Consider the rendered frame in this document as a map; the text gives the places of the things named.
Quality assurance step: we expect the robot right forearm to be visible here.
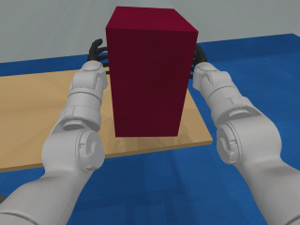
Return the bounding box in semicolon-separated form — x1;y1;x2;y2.
192;62;282;151

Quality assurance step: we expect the left robot hand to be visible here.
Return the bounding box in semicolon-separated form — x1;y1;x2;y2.
86;38;110;75

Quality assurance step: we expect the robot right upper arm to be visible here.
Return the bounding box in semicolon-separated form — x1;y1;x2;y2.
217;114;300;225

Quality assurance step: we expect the carton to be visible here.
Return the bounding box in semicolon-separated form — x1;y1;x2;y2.
105;6;199;138

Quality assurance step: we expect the table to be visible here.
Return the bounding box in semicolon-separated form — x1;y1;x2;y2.
0;67;213;204

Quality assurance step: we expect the right robot hand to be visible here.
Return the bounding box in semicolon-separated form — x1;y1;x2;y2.
189;43;207;80

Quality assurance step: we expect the robot left upper arm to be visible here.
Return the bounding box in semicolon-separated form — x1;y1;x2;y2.
0;128;105;225

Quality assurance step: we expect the robot left forearm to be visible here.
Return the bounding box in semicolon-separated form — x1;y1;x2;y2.
41;60;108;163

